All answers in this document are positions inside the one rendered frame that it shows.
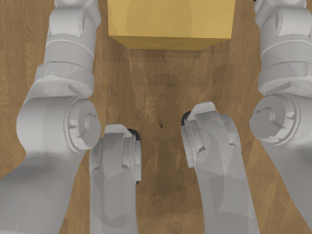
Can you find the right robot thigh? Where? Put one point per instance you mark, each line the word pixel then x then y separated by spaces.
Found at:
pixel 227 202

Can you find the left robot thigh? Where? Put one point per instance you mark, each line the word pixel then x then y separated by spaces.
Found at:
pixel 113 185

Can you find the right robot forearm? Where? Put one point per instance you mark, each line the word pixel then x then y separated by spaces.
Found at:
pixel 285 47

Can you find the robot right upper arm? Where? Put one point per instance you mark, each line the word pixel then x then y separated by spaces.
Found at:
pixel 282 122

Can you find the robot thigh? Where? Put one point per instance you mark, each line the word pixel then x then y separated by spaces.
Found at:
pixel 227 202
pixel 113 185

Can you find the left robot forearm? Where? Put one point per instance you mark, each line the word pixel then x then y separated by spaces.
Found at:
pixel 67 68

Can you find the carton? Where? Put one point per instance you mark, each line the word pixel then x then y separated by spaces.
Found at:
pixel 189 25

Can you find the robot left upper arm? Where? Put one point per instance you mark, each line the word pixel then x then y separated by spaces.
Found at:
pixel 55 133

